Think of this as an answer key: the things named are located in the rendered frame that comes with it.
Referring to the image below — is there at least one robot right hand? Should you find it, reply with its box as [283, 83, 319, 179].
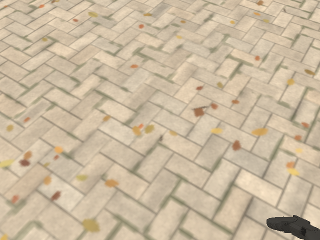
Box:
[266, 215, 320, 240]

